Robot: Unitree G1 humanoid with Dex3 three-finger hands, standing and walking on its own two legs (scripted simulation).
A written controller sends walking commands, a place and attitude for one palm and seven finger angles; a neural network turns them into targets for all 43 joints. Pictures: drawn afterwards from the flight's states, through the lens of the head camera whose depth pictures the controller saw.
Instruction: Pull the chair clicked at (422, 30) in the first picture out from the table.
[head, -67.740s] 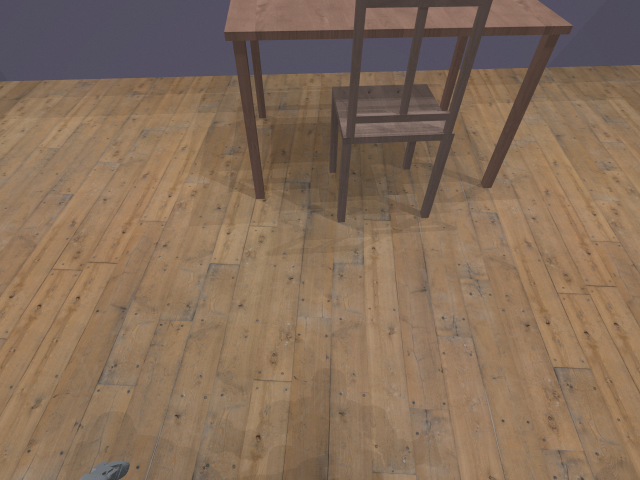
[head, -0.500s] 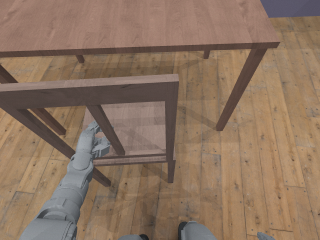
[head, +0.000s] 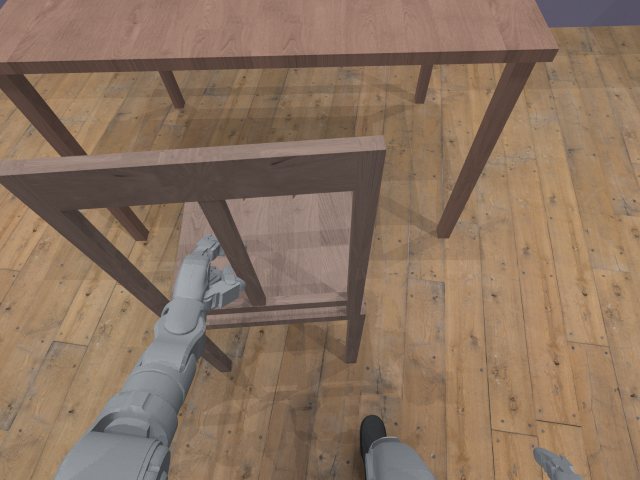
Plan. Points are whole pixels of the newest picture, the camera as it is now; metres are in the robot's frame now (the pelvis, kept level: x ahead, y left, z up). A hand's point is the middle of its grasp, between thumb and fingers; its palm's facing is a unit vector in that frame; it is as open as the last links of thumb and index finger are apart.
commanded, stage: step backward, pulling the chair out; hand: left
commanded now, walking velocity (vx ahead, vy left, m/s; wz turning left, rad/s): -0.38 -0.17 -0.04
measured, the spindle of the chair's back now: (240, 261) +0.42 +0.13 -0.07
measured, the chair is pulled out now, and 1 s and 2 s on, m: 0.28 0.49 0.52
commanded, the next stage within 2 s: stop walking, hand still on the chair in 0.58 s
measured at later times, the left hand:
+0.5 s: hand (213, 366) +0.26 +0.14 -0.05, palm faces -0.05 -0.96 -0.26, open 5.4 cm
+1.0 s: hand (203, 459) +0.15 +0.14 -0.05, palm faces +0.02 -0.96 -0.27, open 5.4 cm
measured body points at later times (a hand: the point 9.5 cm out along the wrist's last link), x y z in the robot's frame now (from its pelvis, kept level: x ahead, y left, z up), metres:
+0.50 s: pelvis -0.10 +0.01 +0.00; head -0.03 -0.01 +0.45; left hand +0.25 +0.19 -0.03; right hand -0.04 -0.26 -0.14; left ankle -0.09 +0.15 -0.73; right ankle -0.03 -0.09 -0.70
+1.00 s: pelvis -0.19 -0.01 +0.00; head -0.13 -0.04 +0.45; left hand +0.15 +0.19 -0.03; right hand -0.10 -0.29 -0.13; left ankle -0.22 +0.13 -0.73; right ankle -0.11 -0.12 -0.73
